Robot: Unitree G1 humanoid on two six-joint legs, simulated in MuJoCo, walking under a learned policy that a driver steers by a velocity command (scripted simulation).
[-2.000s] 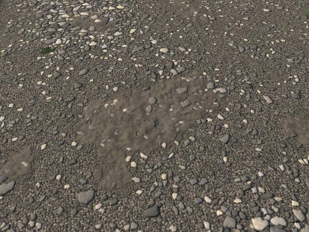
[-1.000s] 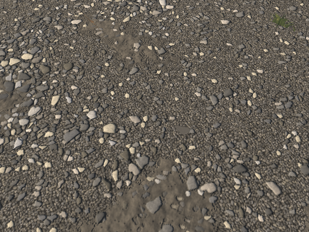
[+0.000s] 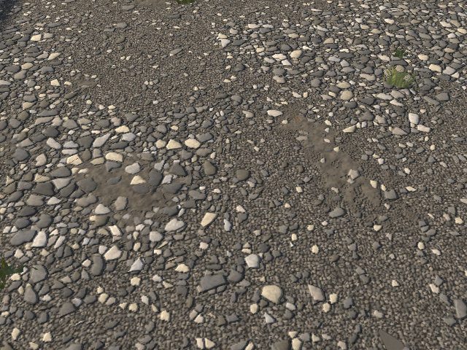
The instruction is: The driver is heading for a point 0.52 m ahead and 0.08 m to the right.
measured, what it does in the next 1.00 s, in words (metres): walks ahead: right foot, then left foot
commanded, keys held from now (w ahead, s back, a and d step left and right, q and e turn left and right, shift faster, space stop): e+shift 0.26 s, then q+shift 0.64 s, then w+q+shift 0.10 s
